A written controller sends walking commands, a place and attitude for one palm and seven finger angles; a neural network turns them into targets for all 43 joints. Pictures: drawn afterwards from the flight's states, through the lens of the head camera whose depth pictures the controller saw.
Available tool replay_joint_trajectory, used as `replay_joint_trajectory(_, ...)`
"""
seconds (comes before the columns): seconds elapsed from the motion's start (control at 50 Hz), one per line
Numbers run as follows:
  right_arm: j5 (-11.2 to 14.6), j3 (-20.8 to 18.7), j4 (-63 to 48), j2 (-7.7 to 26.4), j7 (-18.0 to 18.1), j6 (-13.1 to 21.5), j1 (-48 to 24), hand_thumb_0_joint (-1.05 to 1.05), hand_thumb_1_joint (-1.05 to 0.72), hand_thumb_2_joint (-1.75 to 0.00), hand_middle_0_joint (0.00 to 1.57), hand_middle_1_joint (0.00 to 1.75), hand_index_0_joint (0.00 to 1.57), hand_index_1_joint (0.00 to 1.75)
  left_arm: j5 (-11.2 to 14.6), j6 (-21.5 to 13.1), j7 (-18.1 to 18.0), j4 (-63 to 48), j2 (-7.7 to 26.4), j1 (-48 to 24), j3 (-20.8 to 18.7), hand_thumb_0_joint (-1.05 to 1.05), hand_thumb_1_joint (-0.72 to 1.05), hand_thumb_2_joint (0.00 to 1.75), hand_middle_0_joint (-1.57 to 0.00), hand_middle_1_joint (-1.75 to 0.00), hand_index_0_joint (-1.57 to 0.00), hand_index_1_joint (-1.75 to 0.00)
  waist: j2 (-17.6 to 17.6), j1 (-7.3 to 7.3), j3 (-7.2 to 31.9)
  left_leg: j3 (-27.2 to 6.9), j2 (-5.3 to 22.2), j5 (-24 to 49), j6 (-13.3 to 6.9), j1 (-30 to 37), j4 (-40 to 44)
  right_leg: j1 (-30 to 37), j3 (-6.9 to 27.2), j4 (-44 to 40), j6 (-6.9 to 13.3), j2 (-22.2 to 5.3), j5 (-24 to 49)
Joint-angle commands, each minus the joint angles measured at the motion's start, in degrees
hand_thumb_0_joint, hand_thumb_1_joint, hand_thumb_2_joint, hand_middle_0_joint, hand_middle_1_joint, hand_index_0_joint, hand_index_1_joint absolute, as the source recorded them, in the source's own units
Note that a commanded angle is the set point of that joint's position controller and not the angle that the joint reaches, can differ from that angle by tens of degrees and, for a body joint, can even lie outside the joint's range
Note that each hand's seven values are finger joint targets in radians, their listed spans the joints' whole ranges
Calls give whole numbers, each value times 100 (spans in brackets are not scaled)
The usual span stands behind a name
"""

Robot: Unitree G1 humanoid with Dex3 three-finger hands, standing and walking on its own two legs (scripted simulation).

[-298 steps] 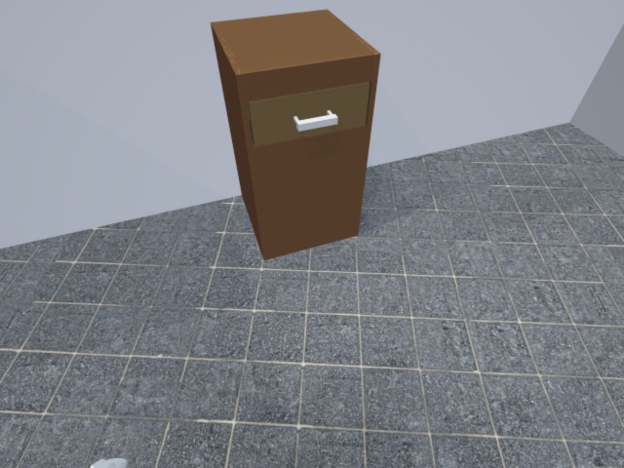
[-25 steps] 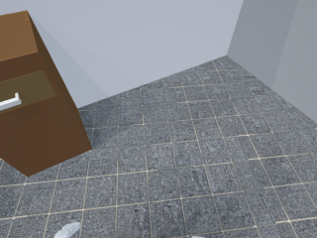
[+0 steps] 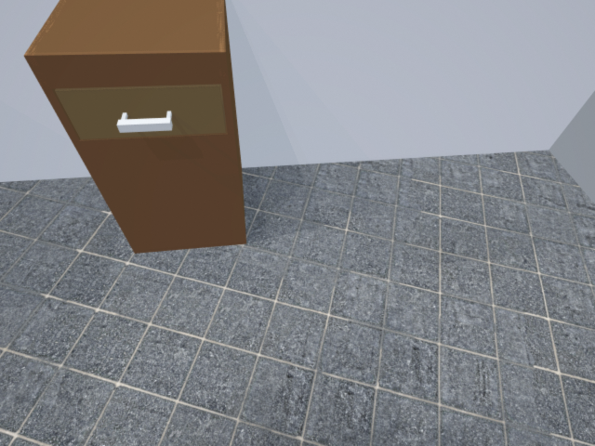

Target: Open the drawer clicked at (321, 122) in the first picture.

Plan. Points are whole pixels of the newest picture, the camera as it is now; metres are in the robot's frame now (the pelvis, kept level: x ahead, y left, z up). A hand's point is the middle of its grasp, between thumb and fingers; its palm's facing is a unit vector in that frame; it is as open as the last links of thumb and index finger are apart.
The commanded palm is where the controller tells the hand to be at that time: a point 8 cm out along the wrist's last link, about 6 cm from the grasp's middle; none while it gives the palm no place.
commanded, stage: turn to face it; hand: left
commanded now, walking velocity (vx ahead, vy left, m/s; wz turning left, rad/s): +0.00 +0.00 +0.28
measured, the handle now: (146, 120) +0.83 +0.45 -0.12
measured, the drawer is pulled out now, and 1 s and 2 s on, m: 0.00 0.00 0.00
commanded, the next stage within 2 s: take the last steps up to it in 0.26 s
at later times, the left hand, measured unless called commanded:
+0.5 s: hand out of the picture +0.04 +0.17 -0.13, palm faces +0.18 -0.95 -0.25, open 7.3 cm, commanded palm none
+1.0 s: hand out of the picture -0.08 +0.21 -0.16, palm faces +0.31 -0.94 -0.14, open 7.4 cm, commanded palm none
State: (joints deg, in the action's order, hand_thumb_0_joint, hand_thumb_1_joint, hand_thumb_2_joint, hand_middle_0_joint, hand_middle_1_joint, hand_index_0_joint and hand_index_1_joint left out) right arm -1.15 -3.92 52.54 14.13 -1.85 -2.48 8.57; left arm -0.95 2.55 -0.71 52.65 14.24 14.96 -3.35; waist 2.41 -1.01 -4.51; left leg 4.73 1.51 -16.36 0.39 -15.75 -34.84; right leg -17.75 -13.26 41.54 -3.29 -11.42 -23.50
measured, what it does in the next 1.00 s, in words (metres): steps to the left: right foot, then left foot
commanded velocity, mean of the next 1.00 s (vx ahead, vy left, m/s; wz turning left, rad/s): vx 0.20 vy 0.04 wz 0.13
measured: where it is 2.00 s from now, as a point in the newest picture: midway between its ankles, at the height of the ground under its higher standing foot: (252, 383)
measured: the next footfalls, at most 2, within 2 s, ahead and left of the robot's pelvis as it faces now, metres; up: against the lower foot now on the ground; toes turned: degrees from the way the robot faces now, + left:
right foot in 0.40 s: +0.05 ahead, -0.12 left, +0.00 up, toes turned +1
left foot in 0.94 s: +0.10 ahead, +0.19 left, +0.00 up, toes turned +21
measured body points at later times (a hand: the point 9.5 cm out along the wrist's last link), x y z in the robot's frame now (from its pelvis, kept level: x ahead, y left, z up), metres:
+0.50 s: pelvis -0.01 -0.02 +0.02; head +0.00 -0.06 +0.47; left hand +0.03 +0.22 -0.11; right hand +0.07 -0.26 -0.15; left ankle -0.03 +0.11 -0.67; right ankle +0.01 -0.12 -0.72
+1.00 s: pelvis +0.07 +0.08 +0.01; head +0.07 +0.10 +0.46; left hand -0.09 +0.26 -0.15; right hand +0.20 -0.12 -0.13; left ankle +0.06 +0.18 -0.72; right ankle +0.01 -0.09 -0.68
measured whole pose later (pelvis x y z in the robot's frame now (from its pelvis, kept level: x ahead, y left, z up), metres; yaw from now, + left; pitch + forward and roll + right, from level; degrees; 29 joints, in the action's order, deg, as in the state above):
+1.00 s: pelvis +0.07 +0.08 +0.01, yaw +11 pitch -1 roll +0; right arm -1.7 -2.2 57.4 8.8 -0.9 3.0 10.2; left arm -1.4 0.6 -0.3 67.0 8.8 27.4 -2.2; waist 2.1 -3.3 -2.0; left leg 8.7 3.0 -17.1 -1.9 -15.8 -33.4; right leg -14.3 -5.1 50.7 -0.8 -7.9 -27.6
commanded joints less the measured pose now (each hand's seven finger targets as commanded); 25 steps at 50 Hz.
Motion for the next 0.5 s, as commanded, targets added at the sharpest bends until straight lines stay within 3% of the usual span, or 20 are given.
replay_joint_trajectory(0.0, -19, -282, -129, 1325, 231, 154, 756, 0, -90, -90, 20, 30, 20, 30, -5, -35, -62, -622, 415, -672, -139, 0, 90, 90, -20, -30, -20, -30, -1783, 515, 666, -2242, 1944, 2360, -1205, 944, 1645, -1648, 1092, 2284, -96, 341, -979)
replay_joint_trajectory(0.02, -12, -205, -205, 1099, 258, 159, 391, 0, -90, -90, 20, 30, 20, 30, 8, -43, -24, -509, 498, -627, -150, 0, 90, 90, -20, -30, -20, -30, -1533, 376, 470, -1976, 1723, 2054, -1111, 616, 1679, -1547, 1183, 2357, -91, 307, -568)
replay_joint_trajectory(0.04, -20, -139, -262, 952, 267, 179, 89, 0, -90, -90, 20, 30, 20, 30, -2, -49, 5, -359, 458, -384, -154, 0, 90, 90, -20, -30, -20, -30, -1262, 192, 399, -1608, 1470, 2222, -980, 595, 1652, -1438, 1159, 2320, -107, 343, -233)
replay_joint_trajectory(0.1, 18, -90, -223, 865, 287, 226, 130, 0, -90, -90, 20, 30, 20, 30, 17, -50, 12, -185, 403, -109, -116, 0, 90, 90, -20, -30, -20, -30, -1090, 143, 605, -1264, 1218, 2929, -924, 975, 1548, -1196, 1067, 1886, -166, 494, -19)
replay_joint_trajectory(0.22, -6, -113, -71, 836, 287, 179, 353, 0, -90, -90, 20, 30, 20, 30, 35, -64, -32, -219, 293, -332, -55, 0, 90, 90, -20, -30, -20, -30, -973, 273, 609, -1619, 1298, 2800, -1059, 1046, 1534, -742, 1053, 765, -134, 704, -240)
replay_joint_trajectory(0.28, -22, -120, -54, 793, 276, 148, 203, 0, -90, -90, 20, 30, 20, 30, 57, -110, -64, -159, 199, -120, -34, 0, 90, 90, -20, -30, -20, -30, -1100, 167, 587, -1756, 1219, 2731, -1011, 730, 1415, -181, 988, -33, -61, 841, -55)
replay_joint_trajectory(0.32, 14, -118, -18, 745, 262, 148, 150, 0, -90, -90, 20, 30, 20, 30, 59, -179, -82, -54, 239, 156, -38, 0, 90, 90, -20, -30, -20, -30, -984, 15, 639, -1703, 1058, 2560, -830, 423, 1142, 467, 932, -997, -38, 892, 671)
replay_joint_trajectory(0.34, 43, -90, -2, 634, 253, 159, 126, 0, -90, -90, 20, 30, 20, 30, 45, -239, -100, 25, 265, 360, -36, 0, 90, 90, -20, -30, -20, -30, -770, -90, 710, -1545, 845, 2063, -603, 198, 861, 977, 978, -1799, -15, 782, 1268)
replay_joint_trajectory(0.36, 94, -44, 10, 307, 220, 177, 239, 0, -90, -90, 20, 30, 20, 30, -18, -315, -132, 83, 544, 495, -71, 0, 90, 90, -20, -30, -20, -30, 85, -121, 812, -1090, 337, 731, -255, -455, 133, 1615, 1788, -2397, 173, 14, 1348)
replay_joint_trajectory(0.38, 92, 25, -143, 4, 186, 160, 235, 0, -90, -90, 20, 30, 20, 30, -69, -347, -133, 71, 1014, 526, -160, 0, 90, 90, -20, -30, -20, -30, 1413, -138, 539, -471, -376, -1270, 69, -1392, -821, 1703, 3121, -2848, 774, -1203, 1127)
replay_joint_trajectory(0.4, -7, -76, -124, 372, 194, 41, 140, 0, -90, -90, 20, 30, 20, 30, -16, -347, -109, 24, 1007, 643, -180, 0, 90, 90, -20, -30, -20, -30, 1448, -301, 399, -891, -181, -1638, 46, -1402, -1731, 959, 3516, -3270, 1037, -1468, -22)
replay_joint_trajectory(0.42, -28, -123, -101, 431, 153, 9, 64, 0, -90, -90, 20, 30, 20, 30, -29, -313, -127, 24, 883, 454, -191, 0, 90, 90, -20, -30, -20, -30, 1227, -211, 50, -906, -90, -1299, 16, -1620, -2411, 662, 3587, -3517, 1095, -1395, -1084)
replay_joint_trajectory(0.44, -47, -136, 23, 437, 101, 21, 107, 0, -90, -90, 20, 30, 20, 30, -26, -351, -108, -17, 746, 248, -164, 0, 90, 90, -20, -30, -20, -30, 725, -100, -219, -888, 34, -822, 21, -1822, -2795, 528, 3214, -3522, 1004, -1168, -1216)
replay_joint_trajectory(0.46, -68, -145, 127, 356, 49, 41, 222, 0, -90, -90, 20, 30, 20, 30, -25, -413, -88, -15, 582, 149, -124, 0, 90, 90, -20, -30, -20, -30, 344, -2, -255, -789, 97, -389, 71, -1818, -2956, 558, 2677, -3392, 863, -914, -809)
replay_joint_trajectory(0.48, -70, -128, 194, 268, 20, 51, 374, 0, -90, -90, 20, 30, 20, 30, -15, -471, -73, 7, 505, 187, -99, 0, 90, 90, -20, -30, -20, -30, 375, 25, -164, -703, 128, -114, 120, -1820, -3013, 660, 2276, -3307, 770, -749, -419)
